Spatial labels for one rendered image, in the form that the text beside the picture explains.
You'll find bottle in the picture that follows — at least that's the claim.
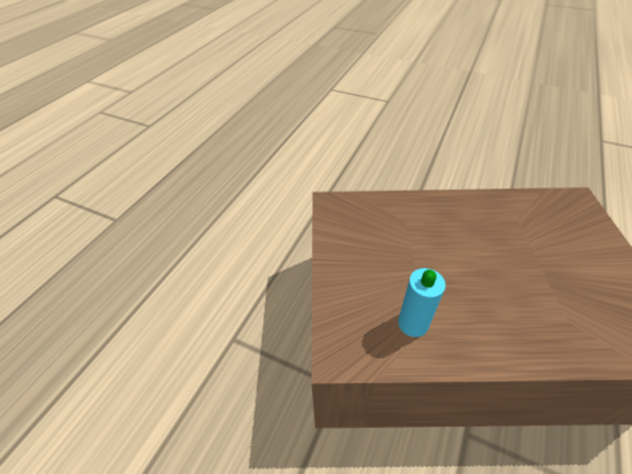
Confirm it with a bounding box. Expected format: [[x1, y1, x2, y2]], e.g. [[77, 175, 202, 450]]
[[398, 269, 445, 337]]

